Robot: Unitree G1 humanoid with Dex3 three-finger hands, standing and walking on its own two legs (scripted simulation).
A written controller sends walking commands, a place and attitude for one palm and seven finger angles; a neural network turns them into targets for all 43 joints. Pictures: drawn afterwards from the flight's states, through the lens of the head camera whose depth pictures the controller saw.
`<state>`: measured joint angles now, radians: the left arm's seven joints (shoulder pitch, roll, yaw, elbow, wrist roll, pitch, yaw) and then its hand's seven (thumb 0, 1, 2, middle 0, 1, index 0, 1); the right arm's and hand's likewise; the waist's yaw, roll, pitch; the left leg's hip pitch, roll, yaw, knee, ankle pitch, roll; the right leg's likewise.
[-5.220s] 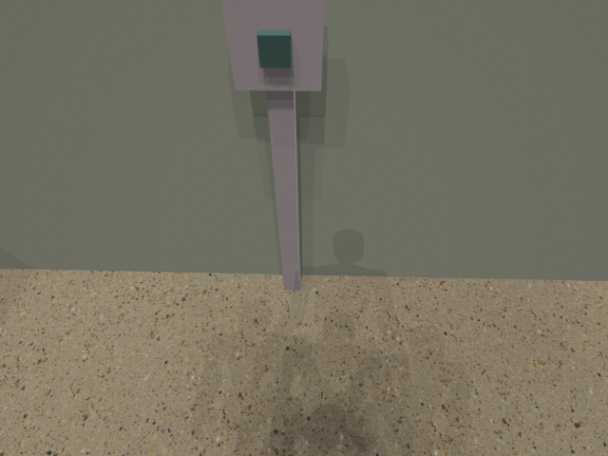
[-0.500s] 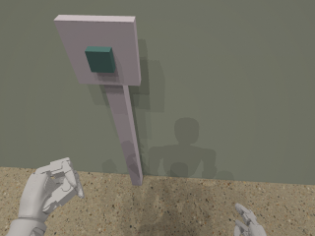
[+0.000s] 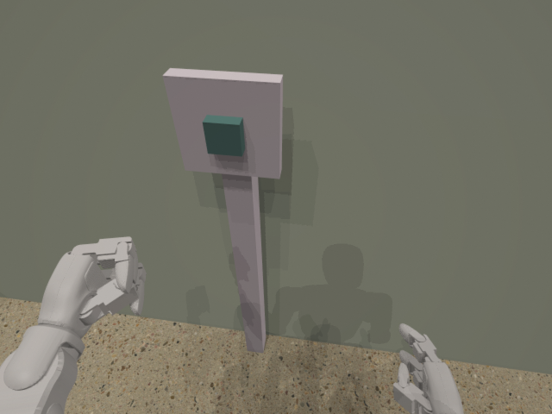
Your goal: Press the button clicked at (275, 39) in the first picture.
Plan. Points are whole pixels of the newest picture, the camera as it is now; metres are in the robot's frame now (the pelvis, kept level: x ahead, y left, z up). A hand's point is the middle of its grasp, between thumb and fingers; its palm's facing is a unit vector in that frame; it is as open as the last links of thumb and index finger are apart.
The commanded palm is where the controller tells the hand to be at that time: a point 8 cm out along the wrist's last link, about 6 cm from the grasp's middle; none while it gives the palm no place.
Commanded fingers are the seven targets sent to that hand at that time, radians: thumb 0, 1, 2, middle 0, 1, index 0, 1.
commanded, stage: raise the hand and make a fist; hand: left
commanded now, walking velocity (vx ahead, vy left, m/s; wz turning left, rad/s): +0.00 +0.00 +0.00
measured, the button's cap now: (225, 134) +0.49 +0.15 +0.18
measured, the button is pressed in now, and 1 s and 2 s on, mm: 0 0 0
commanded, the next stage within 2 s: aim a knuckle at the button in 0.62 s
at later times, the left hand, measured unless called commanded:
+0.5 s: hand (133, 267) +0.22 +0.19 +0.17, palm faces +0.02 -1.00 -0.08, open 3.1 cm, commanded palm +0.19 +0.24 +0.18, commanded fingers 0.00 0.90 0.90 -1.30 -1.50 -1.30 -1.50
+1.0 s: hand (160, 242) +0.27 +0.18 +0.17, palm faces +0.01 -1.00 -0.06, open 3.1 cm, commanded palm +0.24 +0.22 +0.17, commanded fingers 0.00 0.90 0.90 -1.30 -1.50 -1.30 -1.50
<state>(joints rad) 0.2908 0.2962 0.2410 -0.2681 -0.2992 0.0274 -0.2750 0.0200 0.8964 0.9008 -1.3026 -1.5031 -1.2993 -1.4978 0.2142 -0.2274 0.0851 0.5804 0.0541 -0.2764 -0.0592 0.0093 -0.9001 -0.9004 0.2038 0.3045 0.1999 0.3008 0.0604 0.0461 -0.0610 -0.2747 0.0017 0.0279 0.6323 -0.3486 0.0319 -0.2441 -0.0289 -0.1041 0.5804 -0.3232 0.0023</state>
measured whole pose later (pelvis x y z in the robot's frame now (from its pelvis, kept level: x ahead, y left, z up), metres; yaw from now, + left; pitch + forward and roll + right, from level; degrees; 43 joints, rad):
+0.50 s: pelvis -0.01 -0.02 +0.01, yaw -1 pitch -4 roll +0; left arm 0.17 0.32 0.31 -0.26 -0.32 0.20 -0.29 0.02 0.90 0.90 -1.30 -1.50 -1.30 -1.50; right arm 0.21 -0.26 0.07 0.62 0.07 -0.25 -0.08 0.01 -0.90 -0.90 0.20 0.30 0.20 0.30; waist 0.05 0.05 -0.04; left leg -0.18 0.01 0.03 0.52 -0.28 0.01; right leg -0.16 -0.01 -0.10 0.50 -0.27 -0.02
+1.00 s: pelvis -0.01 -0.02 +0.01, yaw +0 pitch -3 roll +0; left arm -0.02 0.31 0.27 -0.07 -0.29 0.16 -0.27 0.02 0.90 0.90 -1.30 -1.50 -1.30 -1.50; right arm 0.20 -0.25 0.08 0.65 0.07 -0.27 -0.10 0.01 -0.90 -0.90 0.20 0.30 0.20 0.30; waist 0.05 0.06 -0.02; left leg -0.19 0.02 0.02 0.53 -0.28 0.00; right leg -0.18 -0.01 -0.11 0.52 -0.28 -0.03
